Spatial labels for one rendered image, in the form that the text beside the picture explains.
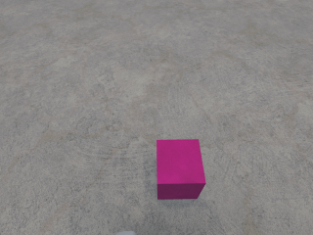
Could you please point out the carton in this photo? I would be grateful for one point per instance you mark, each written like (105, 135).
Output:
(179, 169)

